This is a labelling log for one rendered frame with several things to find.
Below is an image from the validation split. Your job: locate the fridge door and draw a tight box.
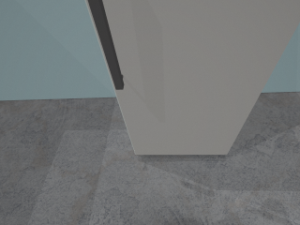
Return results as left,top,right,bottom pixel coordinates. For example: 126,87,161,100
86,0,300,155

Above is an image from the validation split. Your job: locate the handle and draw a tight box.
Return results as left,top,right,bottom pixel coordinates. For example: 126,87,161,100
87,0,124,90

